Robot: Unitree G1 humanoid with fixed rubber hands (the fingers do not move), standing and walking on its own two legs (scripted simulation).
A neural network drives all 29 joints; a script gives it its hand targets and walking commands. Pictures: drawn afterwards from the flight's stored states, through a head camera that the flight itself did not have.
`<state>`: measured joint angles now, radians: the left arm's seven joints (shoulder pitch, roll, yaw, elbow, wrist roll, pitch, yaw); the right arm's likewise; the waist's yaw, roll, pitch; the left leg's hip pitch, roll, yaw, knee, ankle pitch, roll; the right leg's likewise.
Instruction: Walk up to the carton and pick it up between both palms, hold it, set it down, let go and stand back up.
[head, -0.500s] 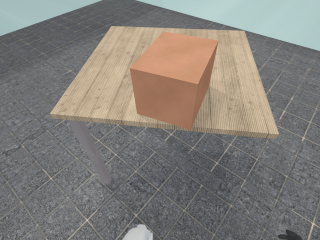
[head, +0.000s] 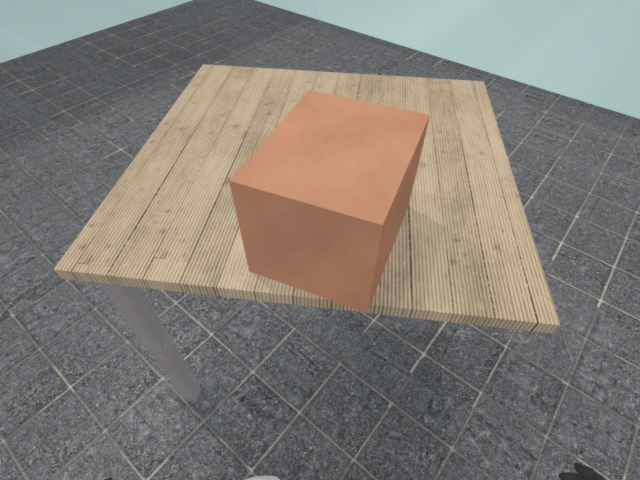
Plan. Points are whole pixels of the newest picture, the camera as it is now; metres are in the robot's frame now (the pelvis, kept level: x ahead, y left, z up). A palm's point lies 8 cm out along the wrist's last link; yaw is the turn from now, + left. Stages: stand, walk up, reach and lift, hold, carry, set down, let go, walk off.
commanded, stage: walk up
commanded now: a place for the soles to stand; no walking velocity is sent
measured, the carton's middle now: (336, 195) +0.53 +0.01 +0.05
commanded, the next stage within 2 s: reach and lift in 1.34 s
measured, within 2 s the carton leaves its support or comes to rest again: neither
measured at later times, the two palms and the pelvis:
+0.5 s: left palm (89, 468) +0.16 +0.32 -0.08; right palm out of the picture +0.14 -0.32 -0.08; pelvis +0.05 +0.00 +0.00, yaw +0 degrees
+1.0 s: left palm (86, 470) +0.16 +0.32 -0.08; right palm out of the picture +0.14 -0.32 -0.08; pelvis +0.04 +0.00 +0.00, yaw +0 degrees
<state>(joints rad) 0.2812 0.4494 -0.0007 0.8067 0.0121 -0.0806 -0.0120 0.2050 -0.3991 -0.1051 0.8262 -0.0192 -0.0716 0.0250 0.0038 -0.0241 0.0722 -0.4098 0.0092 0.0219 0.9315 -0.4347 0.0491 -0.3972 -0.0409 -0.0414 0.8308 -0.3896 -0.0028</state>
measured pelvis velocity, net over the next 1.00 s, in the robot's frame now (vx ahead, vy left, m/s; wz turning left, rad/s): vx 0.04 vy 0.00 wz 0.00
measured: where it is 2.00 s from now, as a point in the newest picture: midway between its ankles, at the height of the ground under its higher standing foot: outside the picture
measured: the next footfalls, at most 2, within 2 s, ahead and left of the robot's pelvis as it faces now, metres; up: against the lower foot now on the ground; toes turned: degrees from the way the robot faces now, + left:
none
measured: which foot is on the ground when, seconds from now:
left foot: down 0.00-1.00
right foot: down 0.00-1.00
